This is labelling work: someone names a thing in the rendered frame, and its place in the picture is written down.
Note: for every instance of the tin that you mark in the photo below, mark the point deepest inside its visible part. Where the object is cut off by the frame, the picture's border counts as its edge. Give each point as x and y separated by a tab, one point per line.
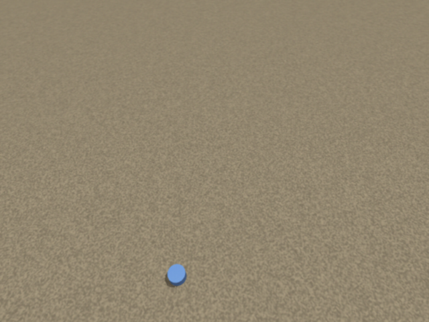
177	274

